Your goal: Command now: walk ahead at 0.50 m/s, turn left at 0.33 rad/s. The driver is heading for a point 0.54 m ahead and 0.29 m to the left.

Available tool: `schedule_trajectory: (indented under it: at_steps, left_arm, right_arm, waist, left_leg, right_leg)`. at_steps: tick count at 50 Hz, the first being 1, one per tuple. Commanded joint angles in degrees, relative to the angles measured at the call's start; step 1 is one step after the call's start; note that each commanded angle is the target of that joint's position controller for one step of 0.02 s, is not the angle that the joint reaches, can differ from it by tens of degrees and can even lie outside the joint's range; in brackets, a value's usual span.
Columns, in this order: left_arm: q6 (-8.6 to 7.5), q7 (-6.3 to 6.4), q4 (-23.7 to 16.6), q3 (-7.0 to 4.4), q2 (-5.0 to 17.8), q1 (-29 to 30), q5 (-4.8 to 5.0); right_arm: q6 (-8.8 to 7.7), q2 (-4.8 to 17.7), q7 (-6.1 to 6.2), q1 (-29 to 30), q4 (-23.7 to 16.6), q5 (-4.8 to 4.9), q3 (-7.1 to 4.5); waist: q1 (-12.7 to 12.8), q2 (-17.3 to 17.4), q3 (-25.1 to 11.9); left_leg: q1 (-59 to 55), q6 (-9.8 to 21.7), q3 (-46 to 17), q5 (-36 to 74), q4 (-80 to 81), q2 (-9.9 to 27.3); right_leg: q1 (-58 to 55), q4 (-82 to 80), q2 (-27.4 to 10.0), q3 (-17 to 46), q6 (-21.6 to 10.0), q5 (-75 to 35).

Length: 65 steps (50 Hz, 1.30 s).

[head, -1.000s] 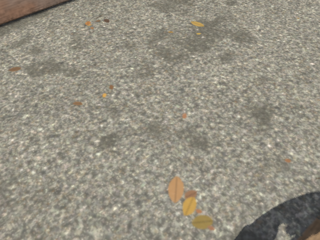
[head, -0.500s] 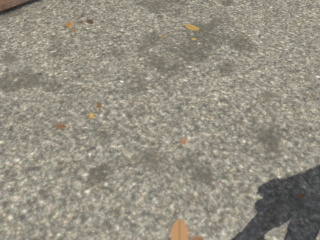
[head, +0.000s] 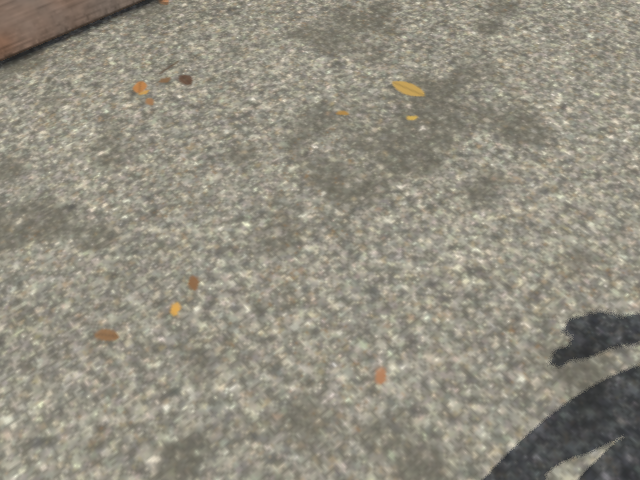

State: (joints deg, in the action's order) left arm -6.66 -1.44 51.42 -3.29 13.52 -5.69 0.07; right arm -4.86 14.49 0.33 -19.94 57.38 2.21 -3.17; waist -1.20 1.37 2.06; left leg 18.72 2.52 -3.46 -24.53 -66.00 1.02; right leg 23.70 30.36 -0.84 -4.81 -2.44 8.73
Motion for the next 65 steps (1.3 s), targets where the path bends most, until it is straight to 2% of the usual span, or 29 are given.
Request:
schedule_trajectory:
  at_steps: [1,3,6,12,17,20,22,23,24,25,26,28,29,32,37,42,45,46,47,48,49,50,52,54,57,60,62,63,65]
  left_arm:
    - [-0.54,0.16,0.0,-0.9,4.7,-5.2,-0.63]
    - [-0.77,0.25,1.0,-1.09,4.5,-5.2,-1.04]
    - [-0.97,1.22,1.9,-1.73,6.5,-6.3,-1.2]
    - [-0.06,2.88,2.2,-2.17,8.4,-9.1,-0.85]
    - [1.73,3.19,3.2,-2.9,9.9,-13.7,0.25]
    - [2.79,3.39,2.1,-3.61,12.3,-11.6,0.93]
    - [3.6,3.49,1.2,-3.8,13.5,-9.2,1.4]
    - [3.35,3.5,0.3,-3.45,12.9,-9.2,0.93]
    - [1.98,2.76,-2.6,-0.94,3.5,-13.0,-1.31]
    - [-0.95,1.88,-4.6,-0.65,5.5,-10.3,0.99]
    - [-2.42,1.33,-6.4,-1.38,8.3,-3.8,3.13]
    - [-3.02,1.86,-5.5,-1.56,8.3,-3.2,1.2]
    - [-2.23,2.0,-5.1,-2.24,9.4,-4.4,0.45]
    - [0.03,2.06,-6.2,-2.3,7.8,-4.2,-0.55]
    - [0.33,1.9,-9.5,-1.18,5.3,5.5,-0.92]
    - [-0.34,0.41,-11.6,-0.91,5.9,9.6,-0.66]
    - [-1.25,0.05,-10.6,-1.6,8.3,5.3,-1.36]
    - [-1.74,0.12,-9.6,-1.84,9.1,1.4,-1.99]
    - [-2.04,0.31,-9.1,-2.18,11.7,-3.8,-3.24]
    - [-1.19,0.48,-8.6,-2.27,13.1,-7.6,-3.86]
    - [-0.13,0.12,-7.5,-1.28,8.5,-9.7,-1.58]
    - [0.74,-0.11,-8.2,-0.88,7.5,-6.7,-0.2]
    - [2.36,-0.01,-9.0,0.46,5.0,0.5,-0.78]
    - [3.48,0.08,-8.8,0.18,6.3,4.7,-1.62]
    - [3.99,0.67,-7.6,-0.29,7.2,3.2,-1.57]
    - [4.64,1.17,-6.9,0.16,6.5,3.0,-0.41]
    - [4.66,0.96,-5.9,1.05,4.5,0.9,-0.86]
    - [4.68,0.87,-6.0,0.61,5.2,-0.6,-0.99]
    - [4.64,1.22,-5.5,0.67,5.1,0.4,-1.06]
  right_arm:
    - [-0.29,5.3,0.71,1.4,-4.3,0.05,-2.01]
    - [1.4,2.4,0.46,-0.5,-3.9,0.16,-1.91]
    - [2.53,2.4,0.52,3.0,-5.9,-0.31,-2.31]
    - [2.03,1.4,-1.24,13.1,-10.0,-1.08,-1.82]
    - [2.06,0.8,-3.18,20.9,-14.7,-0.93,-1.05]
    - [2.3,3.2,-3.96,18.7,-16.3,-0.74,-2.05]
    - [2.38,7.7,-3.69,6.2,-14.1,-0.34,-4.53]
    - [2.7,12.3,-2.5,-3.0,-11.7,-0.39,-6.76]
    - [2.67,18.5,-1.7,-3.0,-11.2,-0.27,-7.66]
    - [1.68,16.5,-2.1,-4.9,-13.3,-1.32,-6.49]
    - [0.96,12.4,-2.29,-3.9,-12.8,-1.83,-5.38]
    - [0.31,8.0,-2.2,4.5,-14.5,-1.23,-4.07]
    - [0.21,6.3,-2.03,7.5,-15.6,-1.6,-3.41]
    - [-0.05,7.9,-1.09,7.0,-16.1,-1.42,-3.51]
    - [0.72,9.4,0.65,3.3,-15.6,-1.26,-3.76]
    - [1.87,7.9,1.22,-1.0,-13.7,-1.44,-3.09]
    - [2.27,7.5,1.67,0.8,-14.1,-1.83,-2.79]
    - [2.24,7.1,1.64,2.3,-14.7,-1.82,-2.53]
    - [2.0,5.2,1.53,2.9,-16.2,-2.61,-1.81]
    - [1.73,3.0,1.35,-7.5,-14.7,-1.97,-1.02]
    - [1.97,6.2,0.81,-10.7,-13.5,-1.67,-1.2]
    - [2.93,9.9,0.7,-6.5,-13.7,-0.92,-2.22]
    - [5.47,8.9,1.4,1.0,-14.9,-1.46,-2.27]
    - [7.18,5.6,1.89,0.4,-14.5,-1.84,-1.63]
    - [6.57,3.4,2.16,-0.5,-13.0,-2.31,-0.86]
    - [6.33,3.6,1.69,-0.7,-11.6,-2.75,-1.0]
    - [6.36,6.2,1.79,2.4,-13.4,-4.12,-1.21]
    - [6.39,9.4,1.97,4.1,-13.0,-3.56,-1.99]
    - [5.26,5.2,1.75,5.5,-12.5,-3.69,-1.01]
  waist:
    - [2.3,-6.8,-5.3]
    - [0.7,-7.5,-3.7]
    - [0.4,-5.5,-1.0]
    - [2.8,-3.8,2.1]
    - [5.2,-3.2,4.8]
    - [2.0,-5.9,1.2]
    - [-5.6,-6.4,-6.1]
    - [-9.7,-2.5,-11.1]
    - [-3.1,13.3,-13.6]
    - [-4.3,9.4,-23.2]
    - [-5.9,5.2,-16.8]
    - [-1.0,-1.4,-8.3]
    - [1.1,-1.1,-7.2]
    - [2.8,-1.0,-5.3]
    - [-0.3,2.2,-2.1]
    - [-3.0,4.7,-3.5]
    - [-0.3,5.6,-5.5]
    - [2.1,4.8,-7.4]
    - [3.7,1.0,-13.8]
    - [1.7,-12.0,-22.7]
    - [2.0,-14.4,-28.4]
    - [2.7,-9.0,-22.1]
    - [1.3,-4.0,-10.7]
    - [-1.2,-8.2,-6.0]
    - [-0.6,-10.1,-9.0]
    - [-1.7,-8.5,-9.6]
    - [-0.5,-4.7,-6.2]
    - [2.6,1.6,-3.0]
    - [2.1,3.7,-0.9]
  left_leg:
    - [17.8,0.9,-3.0,7.8,-4.0,7.0]
    - [15.0,1.0,-2.6,10.3,-2.4,7.7]
    - [19.9,0.2,-3.4,16.4,1.7,7.8]
    - [22.5,-0.5,0.7,28.5,19.3,6.5]
    - [25.4,1.3,5.2,23.5,26.9,5.4]
    - [16.6,4.1,10.0,15.3,28.1,0.9]
    - [-1.3,7.4,12.2,15.2,31.8,-4.2]
    - [-18.4,10.0,5.2,16.8,34.7,-2.4]
    - [-35.5,18.4,-24.4,12.7,38.3,12.0]
    - [-42.0,24.1,-46.1,6.0,48.3,18.8]
    - [-39.5,20.4,-38.8,9.8,50.0,17.3]
    - [-22.5,16.0,-24.0,19.7,49.4,12.4]
    - [-16.3,15.2,-20.1,24.6,50.4,10.7]
    - [-8.5,15.2,-15.7,31.0,52.9,8.8]
    - [-4.6,10.9,-7.7,37.1,51.3,3.5]
    - [-9.3,7.4,-9.5,38.2,45.1,4.8]
    - [-15.0,6.2,-12.7,43.0,37.2,6.1]
    - [-14.6,4.6,-11.6,45.5,32.0,3.7]
    - [-9.0,2.3,-9.9,36.7,21.6,0.1]
    - [5.6,-2.3,-7.2,3.0,2.6,-6.5]
    - [9.9,-3.6,-8.9,-16.9,-3.6,-6.1]
    - [13.1,-4.8,-9.3,-14.8,-7.5,-3.7]
    - [13.6,-6.0,-5.0,-9.6,-2.6,-0.1]
    - [4.8,-6.1,-1.3,-6.1,10.2,1.3]
    - [-3.2,-5.6,1.2,0.7,22.4,0.7]
    - [-11.1,-3.5,3.0,13.1,34.7,-0.2]
    - [-12.0,-0.5,-2.9,13.0,40.3,4.8]
    - [-4.1,1.4,-4.1,1.6,41.0,5.2]
    - [3.4,0.2,-3.4,-5.2,44.2,3.7]
  right_leg:
    - [-18.3,-18.5,-15.5,16.6,-7.0,-0.5]
    - [-13.9,-21.3,-14.2,11.0,-7.0,-3.4]
    - [-13.7,-23.2,-14.3,5.4,-7.6,-8.2]
    - [-18.4,-24.4,-14.0,-2.9,-6.4,-10.9]
    - [-28.3,-20.3,-16.9,-6.5,-5.8,-16.6]
    - [-30.5,-11.3,-17.2,-9.0,-4.2,-40.4]
    - [-27.1,6.9,-15.1,-10.7,-2.0,-50.8]
    - [-15.1,23.1,-12.7,-10.7,0.8,-37.5]
    - [10.3,43.7,-1.7,-7.6,4.2,17.4]
    - [18.8,52.7,2.9,7.6,3.8,26.5]
    - [24.9,52.4,-0.1,10.0,2.1,21.4]
    - [19.8,42.6,-5.0,9.8,1.0,12.8]
    - [15.2,39.0,-6.4,10.1,1.4,10.9]
    - [11.4,31.1,-6.5,8.8,3.7,7.8]
    - [9.3,9.1,-2.3,6.2,5.5,-9.7]
    - [4.7,-0.9,1.1,5.8,3.1,-17.6]
    - [1.3,-4.9,1.4,6.0,0.2,-13.5]
    - [-5.1,-8.5,0.7,5.4,-1.2,-21.7]
    - [-18.3,-4.3,-6.5,11.3,-4.2,-42.7]
    - [-37.5,-0.3,-21.0,26.0,-16.1,-61.5]
    - [-39.8,-2.2,-24.5,34.6,-19.1,-52.5]
    - [-33.8,-4.5,-22.1,32.6,-17.0,-35.8]
    - [-17.9,-10.3,-16.6,25.6,-12.5,-14.1]
    - [-5.0,-15.0,-10.9,18.7,-9.2,-4.2]
    - [-4.6,-14.8,-9.4,14.8,-9.5,-6.5]
    - [-2.7,-13.9,-8.8,13.8,-7.2,8.0]
    - [1.4,-12.3,-5.8,12.2,-1.4,20.7]
    - [-0.9,-10.8,-1.8,7.9,0.8,19.1]
    - [-8.0,-6.4,-0.9,6.3,1.7,11.2]
